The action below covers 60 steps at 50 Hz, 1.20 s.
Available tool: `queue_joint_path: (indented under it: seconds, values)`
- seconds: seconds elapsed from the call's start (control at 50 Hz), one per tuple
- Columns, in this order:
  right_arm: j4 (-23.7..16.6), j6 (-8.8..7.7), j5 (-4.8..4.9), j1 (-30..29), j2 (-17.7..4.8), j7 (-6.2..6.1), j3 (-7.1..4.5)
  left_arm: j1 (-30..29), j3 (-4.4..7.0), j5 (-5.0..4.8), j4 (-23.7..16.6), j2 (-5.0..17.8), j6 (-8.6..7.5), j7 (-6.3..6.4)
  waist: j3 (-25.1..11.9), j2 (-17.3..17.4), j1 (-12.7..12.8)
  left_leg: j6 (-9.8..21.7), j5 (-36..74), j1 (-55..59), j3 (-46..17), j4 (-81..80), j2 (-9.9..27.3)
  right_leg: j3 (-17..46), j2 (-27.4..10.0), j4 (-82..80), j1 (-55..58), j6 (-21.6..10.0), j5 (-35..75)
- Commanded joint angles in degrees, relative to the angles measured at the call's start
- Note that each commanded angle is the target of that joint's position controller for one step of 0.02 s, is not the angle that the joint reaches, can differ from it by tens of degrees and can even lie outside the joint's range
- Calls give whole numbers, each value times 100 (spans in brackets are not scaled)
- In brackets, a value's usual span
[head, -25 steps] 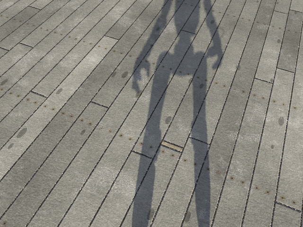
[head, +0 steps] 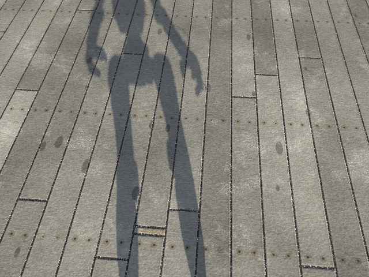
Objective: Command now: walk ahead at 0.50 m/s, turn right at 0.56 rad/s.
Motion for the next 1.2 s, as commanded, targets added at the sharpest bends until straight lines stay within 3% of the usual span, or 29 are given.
queue_joint_path:
  seconds: [0.02,0.04,0.1,0.22,0.32,0.36,0.38,0.4,0.42,0.44,0.46,0.48,0.5,0.52,0.56,0.6,0.68,0.76,0.82,0.86,0.88,0.9,0.92,0.94,0.96,0.98,1.02,1.1,1.2]
  values:
    - [-673,-302,-125,-336,-745,-33,-154,514,153,5,-286,570,-134,51,-872,30,135,157,610,-2452,-603,70,358,2748,-1616,-2011,2514,-1139,873]
    - [-650,-216,-172,-213,-763,-24,-187,345,110,57,-395,479,-133,80,-786,-38,-26,122,784,-2108,-618,-141,451,2484,-1453,-2148,2074,-1094,1168]
    - [-764,-41,-256,-287,-564,-28,-157,493,164,39,-401,689,-175,171,-662,-62,-99,-130,1139,-1926,-446,-852,398,2059,-1279,-2314,1491,-1140,2029]
    - [-1132,-59,-208,-1562,-293,50,-17,1004,191,-29,-300,819,-72,333,-428,-459,375,-288,2994,-1649,-286,-3367,-110,1662,-815,-2150,1229,-669,1365]
    - [-1311,-196,-119,-1919,-567,200,-92,1300,195,-56,-217,814,15,379,-417,-600,463,-111,2707,-1362,-473,-4212,-320,2467,-1143,-1575,1863,-560,865]
    - [-1256,-256,-101,-1566,-697,207,-163,1164,214,-36,-266,834,48,398,-478,-796,231,67,2250,-895,-449,-4367,-346,2732,-1200,-1238,1998,-452,1093]
    - [-1132,-286,-124,-1054,-797,177,-234,1032,181,-28,-327,738,53,391,-688,-800,-61,220,2327,-158,-347,-4623,-369,2656,-992,-812,1902,-318,1461]
    - [-1044,-312,-223,-311,-1025,135,-318,927,79,23,-434,466,29,357,-1336,-554,-430,543,2308,1183,-795,-4481,207,2345,-690,334,1431,-118,1366]
    - [-939,-286,-342,535,-1485,97,-426,1497,-39,26,-543,81,-10,366,-2282,625,-411,1274,1810,3302,-2669,-4519,1485,1576,39,2270,-163,292,-191]
    - [-712,-224,-233,814,-1375,168,-421,1937,-80,-104,-540,219,-54,369,-2497,1998,-276,1791,403,3852,-4724,-5151,2171,1355,104,3481,-1525,443,-2211]
    - [-790,-191,-139,549,-846,171,-285,1666,28,-144,-404,715,-48,360,-1658,1160,-383,1582,-407,3198,-4280,-5350,1961,1505,-234,3971,-1950,480,-1800]
    - [-818,-127,-149,279,-623,157,-208,1121,46,-74,-483,805,-28,349,-1033,620,-408,1348,-133,2433,-3370,-5390,1680,1256,-432,4008,-1939,497,-1328]
    - [-799,-86,-189,30,-535,166,-154,782,38,10,-584,716,-36,334,-581,344,-293,1287,501,1667,-2762,-5546,1418,1139,-572,3730,-1803,495,-1028]
    - [-766,-83,-219,-107,-436,167,-107,654,52,49,-627,639,-41,313,-378,368,-157,1242,997,1202,-2329,-5691,1205,1125,-738,3386,-1607,480,-808]
    - [-683,-113,-209,-152,-419,183,-91,803,5,11,-596,401,-23,268,-369,578,20,1255,1599,771,-1789,-5920,977,938,-859,2947,-1211,484,-651]
    - [-569,-144,-158,-76,-592,184,-131,653,-49,55,-653,272,-18,261,-350,544,42,1383,2149,708,-1448,-6088,977,768,-942,2417,-1260,548,-421]
    - [-400,-77,-93,89,-862,148,-181,-33,-163,82,-794,114,-104,207,-321,403,-163,1310,2671,755,-819,-6198,867,522,-985,942,-1069,615,686]
    - [-179,21,-18,516,-1006,151,-181,-706,-170,12,-958,160,-155,125,-219,453,-429,1181,2614,966,-603,-6069,903,312,-781,-33,-689,617,1166]
    - [-41,117,31,698,-1065,145,-181,-955,-125,-10,-1111,280,-205,66,-113,515,-390,1086,2743,1289,-833,-5790,1118,311,-667,-483,-498,450,741]
    - [-18,185,46,571,-1155,113,-185,-357,-8,18,-971,484,-253,76,-375,525,62,919,3565,1248,-792,-5142,1027,173,-464,-941,523,284,669]
    - [-26,186,21,577,-1018,105,-129,409,135,68,-746,755,-256,130,-875,405,415,754,4016,919,-557,-4216,721,204,-485,-990,1741,134,743]
    - [-217,150,-121,474,-647,105,26,1498,272,186,-605,1223,-239,213,-1787,-212,875,478,2711,-208,-259,-2419,336,1377,-1642,-823,3455,-265,900]
    - [-322,47,-74,1140,-66,106,202,1740,333,224,-529,1603,-177,220,-2463,-1721,572,175,-575,-2220,-154,-571,-437,3695,-2923,-1351,4929,-1050,17]
    - [-217,6,53,881,-693,105,42,1792,209,175,-507,1053,-173,211,-2216,-1109,786,175,-669,-2786,-767,182,-224,3989,-2798,-1683,4574,-1004,-731]
    - [-350,1,117,472,-913,111,-42,1456,115,121,-497,822,-188,211,-1453,-893,701,215,-155,-3045,-724,293,-5,3132,-2614,-1798,3930,-782,-593]
    - [-373,34,68,260,-845,92,-43,1061,47,123,-504,632,-204,194,-1088,-626,515,187,318,-2863,-620,118,210,2509,-2347,-1970,3245,-642,-253]
    - [-364,170,-3,269,-692,88,-75,565,-17,167,-468,371,-274,158,-610,-709,168,118,888,-2372,-656,-263,448,1650,-2004,-2412,2254,-504,307]
    - [-440,368,-6,183,-387,87,-53,447,73,204,-233,476,-416,200,-335,-411,-39,-8,1525,-2347,-718,-635,468,690,-1963,-2805,1819,-519,1399]
    - [-702,346,-40,-577,-249,226,7,597,143,186,-1,698,-365,307,-95,-287,173,28,2837,-2352,-452,-2198,389,-259,-1813,-2892,2005,-336,1632]
Velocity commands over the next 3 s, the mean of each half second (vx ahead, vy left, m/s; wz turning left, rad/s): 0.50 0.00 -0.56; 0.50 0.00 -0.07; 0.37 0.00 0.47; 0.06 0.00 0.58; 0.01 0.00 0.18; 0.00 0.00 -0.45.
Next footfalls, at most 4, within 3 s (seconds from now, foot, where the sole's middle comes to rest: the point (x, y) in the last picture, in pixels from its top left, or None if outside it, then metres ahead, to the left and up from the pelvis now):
0.40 left None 0.42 0.10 -0.76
0.90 right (257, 237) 0.57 -0.23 -0.76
1.40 left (202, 163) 0.89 -0.04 -0.76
1.88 right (253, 157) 0.92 -0.26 -0.76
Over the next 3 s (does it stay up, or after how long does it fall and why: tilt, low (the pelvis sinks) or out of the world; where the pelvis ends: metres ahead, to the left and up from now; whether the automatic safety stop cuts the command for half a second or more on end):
stays up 0.79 -0.13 0.02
